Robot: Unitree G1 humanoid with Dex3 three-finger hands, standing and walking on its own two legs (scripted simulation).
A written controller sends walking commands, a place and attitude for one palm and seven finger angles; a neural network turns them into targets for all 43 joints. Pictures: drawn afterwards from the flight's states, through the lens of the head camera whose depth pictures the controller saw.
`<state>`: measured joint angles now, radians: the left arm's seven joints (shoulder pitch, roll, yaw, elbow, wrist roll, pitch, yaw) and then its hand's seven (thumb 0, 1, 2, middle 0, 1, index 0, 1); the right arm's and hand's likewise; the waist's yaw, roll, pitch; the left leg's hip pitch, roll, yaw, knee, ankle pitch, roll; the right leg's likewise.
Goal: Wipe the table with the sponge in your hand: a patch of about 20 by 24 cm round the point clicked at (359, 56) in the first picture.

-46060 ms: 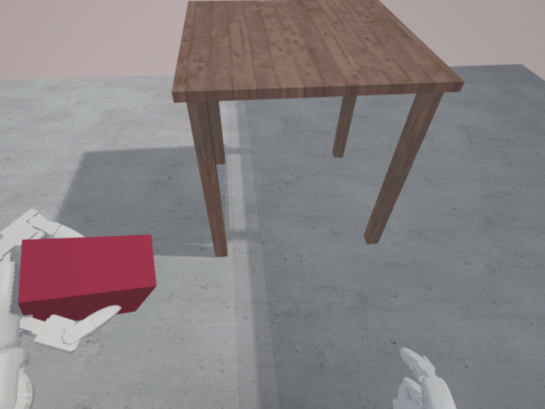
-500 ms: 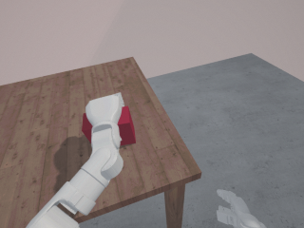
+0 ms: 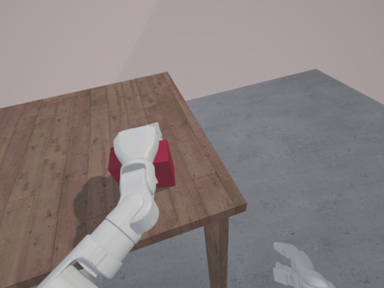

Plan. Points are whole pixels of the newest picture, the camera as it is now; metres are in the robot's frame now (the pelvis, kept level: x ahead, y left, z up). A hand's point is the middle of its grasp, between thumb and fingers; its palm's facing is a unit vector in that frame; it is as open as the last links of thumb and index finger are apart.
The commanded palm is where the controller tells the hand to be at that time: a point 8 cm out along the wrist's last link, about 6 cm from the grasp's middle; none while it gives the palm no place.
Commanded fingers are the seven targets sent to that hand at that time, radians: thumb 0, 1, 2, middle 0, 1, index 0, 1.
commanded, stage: wipe back along the third lane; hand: left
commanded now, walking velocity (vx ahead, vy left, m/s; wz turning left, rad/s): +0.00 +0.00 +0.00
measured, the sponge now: (146, 172) +0.35 +0.16 +0.08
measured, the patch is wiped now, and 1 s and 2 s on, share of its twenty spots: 0.95 0.95 0.95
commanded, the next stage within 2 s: slide back across to the middle lane in 1.02 s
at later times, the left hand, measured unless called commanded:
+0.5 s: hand (149, 163) +0.33 +0.14 +0.12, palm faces +0.17 -0.08 -0.98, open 10.0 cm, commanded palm +0.28 +0.12 +0.15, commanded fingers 0.00 0.10 1.30 -1.20 -1.60 -1.20 -1.60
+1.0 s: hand (149, 166) +0.32 +0.13 +0.13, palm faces +0.19 -0.12 -0.97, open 10.0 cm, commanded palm +0.27 +0.12 +0.15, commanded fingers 0.00 0.10 1.30 -1.20 -1.60 -1.20 -1.60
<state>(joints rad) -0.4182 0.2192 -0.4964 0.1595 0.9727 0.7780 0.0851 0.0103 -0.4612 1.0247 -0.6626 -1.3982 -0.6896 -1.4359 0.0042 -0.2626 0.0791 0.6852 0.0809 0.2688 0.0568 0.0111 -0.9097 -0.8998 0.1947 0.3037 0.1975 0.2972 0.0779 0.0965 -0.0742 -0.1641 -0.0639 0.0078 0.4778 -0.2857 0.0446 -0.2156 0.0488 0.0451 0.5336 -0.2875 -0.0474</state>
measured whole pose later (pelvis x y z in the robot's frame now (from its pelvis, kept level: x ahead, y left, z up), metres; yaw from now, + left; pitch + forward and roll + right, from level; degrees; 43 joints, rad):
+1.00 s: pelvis +0.01 -0.01 +0.00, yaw -1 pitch -2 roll +1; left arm -0.26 0.24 -0.46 -0.01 0.98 0.76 0.11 0.02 -0.46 1.03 -0.65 -1.41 -0.70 -1.43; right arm 0.00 -0.27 0.07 0.67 0.08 0.25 0.07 0.01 -0.91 -0.90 0.19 0.30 0.20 0.30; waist 0.09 0.11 -0.07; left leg -0.15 -0.05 0.01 0.48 -0.30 0.03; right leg -0.21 0.07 0.05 0.55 -0.31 -0.07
